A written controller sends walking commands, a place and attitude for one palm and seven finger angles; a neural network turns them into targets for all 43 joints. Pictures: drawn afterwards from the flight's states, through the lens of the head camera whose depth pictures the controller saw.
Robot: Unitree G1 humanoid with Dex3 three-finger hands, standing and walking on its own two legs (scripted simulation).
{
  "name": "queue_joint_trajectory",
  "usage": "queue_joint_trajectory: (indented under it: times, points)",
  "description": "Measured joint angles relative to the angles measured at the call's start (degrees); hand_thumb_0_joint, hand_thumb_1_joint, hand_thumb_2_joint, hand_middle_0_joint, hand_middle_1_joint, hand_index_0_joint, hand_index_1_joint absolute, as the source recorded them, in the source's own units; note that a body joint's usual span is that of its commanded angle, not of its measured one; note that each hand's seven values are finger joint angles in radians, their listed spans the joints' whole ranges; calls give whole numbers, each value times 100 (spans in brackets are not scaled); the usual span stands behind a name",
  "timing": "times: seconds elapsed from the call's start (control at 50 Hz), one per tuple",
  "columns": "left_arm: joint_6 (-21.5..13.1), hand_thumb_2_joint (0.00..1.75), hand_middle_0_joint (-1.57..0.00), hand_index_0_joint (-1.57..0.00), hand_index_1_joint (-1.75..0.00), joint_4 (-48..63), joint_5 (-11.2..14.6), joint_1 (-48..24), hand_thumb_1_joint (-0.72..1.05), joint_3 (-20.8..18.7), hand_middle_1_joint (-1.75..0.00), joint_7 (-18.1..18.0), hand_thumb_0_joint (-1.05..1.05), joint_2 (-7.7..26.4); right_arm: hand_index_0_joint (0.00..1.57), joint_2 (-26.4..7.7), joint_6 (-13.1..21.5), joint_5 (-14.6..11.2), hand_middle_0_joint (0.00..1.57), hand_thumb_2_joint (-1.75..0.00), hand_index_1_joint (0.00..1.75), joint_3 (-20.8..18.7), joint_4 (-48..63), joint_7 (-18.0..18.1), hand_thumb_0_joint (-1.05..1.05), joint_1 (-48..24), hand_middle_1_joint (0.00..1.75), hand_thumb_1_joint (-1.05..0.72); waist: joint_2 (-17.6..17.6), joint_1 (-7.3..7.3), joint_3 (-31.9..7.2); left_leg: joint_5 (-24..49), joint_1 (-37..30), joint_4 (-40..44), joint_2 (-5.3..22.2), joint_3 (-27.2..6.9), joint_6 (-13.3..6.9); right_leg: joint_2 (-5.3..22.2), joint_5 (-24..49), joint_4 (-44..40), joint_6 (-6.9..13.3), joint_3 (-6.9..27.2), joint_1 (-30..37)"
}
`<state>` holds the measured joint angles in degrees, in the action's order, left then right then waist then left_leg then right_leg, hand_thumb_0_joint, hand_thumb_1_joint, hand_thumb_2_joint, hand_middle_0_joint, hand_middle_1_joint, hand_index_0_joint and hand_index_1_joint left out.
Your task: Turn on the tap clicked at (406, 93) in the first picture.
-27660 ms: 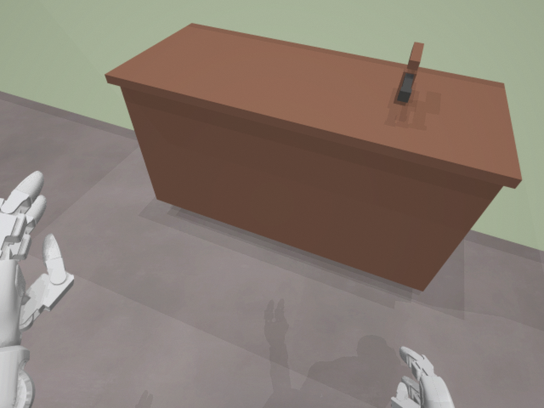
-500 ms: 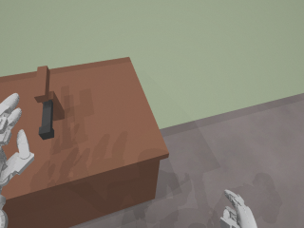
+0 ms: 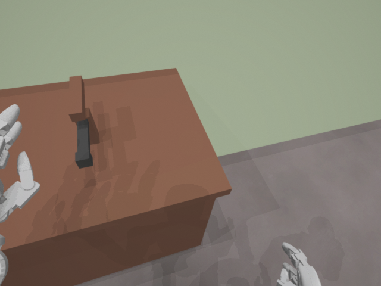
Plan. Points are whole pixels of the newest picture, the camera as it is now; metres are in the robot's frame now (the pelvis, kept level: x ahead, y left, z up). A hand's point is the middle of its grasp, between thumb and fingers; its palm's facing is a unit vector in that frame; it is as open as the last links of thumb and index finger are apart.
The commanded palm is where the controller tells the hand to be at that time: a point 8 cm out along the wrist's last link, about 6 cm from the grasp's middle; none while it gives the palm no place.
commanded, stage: come to a stop and stand still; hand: left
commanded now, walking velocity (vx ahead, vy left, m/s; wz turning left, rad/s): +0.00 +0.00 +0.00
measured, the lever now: (84, 159) +0.34 +0.26 +0.05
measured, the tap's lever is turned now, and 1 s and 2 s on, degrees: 0 0 0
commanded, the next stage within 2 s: look again from close up in 0.52 s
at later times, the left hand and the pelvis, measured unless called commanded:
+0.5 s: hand (6, 177) +0.22 +0.30 +0.16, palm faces +0.40 -0.85 -0.34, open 7.4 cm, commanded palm +0.16 +0.33 +0.18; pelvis +0.01 +0.05 +0.00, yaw +1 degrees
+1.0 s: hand (18, 184) +0.22 +0.28 +0.16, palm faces +0.40 -0.85 -0.35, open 7.4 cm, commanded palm +0.16 +0.31 +0.18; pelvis +0.01 +0.03 +0.00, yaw +1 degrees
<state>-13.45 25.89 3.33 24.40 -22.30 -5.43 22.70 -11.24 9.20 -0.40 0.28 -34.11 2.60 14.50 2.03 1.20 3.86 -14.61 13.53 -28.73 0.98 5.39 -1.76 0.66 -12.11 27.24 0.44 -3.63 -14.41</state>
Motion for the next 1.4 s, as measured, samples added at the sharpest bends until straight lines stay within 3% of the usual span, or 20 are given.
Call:
queue_joint_trajectory:
  times: [0.16,0.38,0.58,0.9,1.4]
  points:
    - [74,89,-21,-20,-30,-91,-116,-354,89,201,-30,-72,1,-400,20,160,76,43,20,-90,30,172,-18,-169,1,-210,30,-90,-1,64,-62,-56,-119,17,-122,21,-159,114,47,-172,-172,24,201]
    - [60,89,-21,-20,-30,163,-120,-214,89,141,-30,-23,1,-149,20,169,-66,59,20,-90,30,146,197,-186,1,-387,30,-90,68,29,11,-78,-172,48,-238,42,-290,220,99,-310,-280,44,311]
    - [74,89,-21,-20,-30,196,-132,-135,89,176,-30,-51,1,-220,20,82,-221,43,20,-90,30,72,117,-181,1,-273,30,-90,28,18,71,-60,-193,64,-283,24,-329,261,127,-363,-305,26,362]
    - [20,89,-21,-20,-30,79,-131,1,89,175,-30,-70,1,-232,20,42,-259,16,20,-90,30,42,53,-126,1,-169,30,-90,-104,-46,5,8,-191,125,-228,-40,-262,204,166,-418,-277,-36,373]
    - [288,89,-21,-20,-30,269,36,-36,89,159,-30,2,1,-189,20,120,-386,-6,20,-90,30,-2,243,-185,1,-328,30,-90,-17,-64,65,-55,-136,64,62,-83,27,-79,65,-328,-9,-71,279]
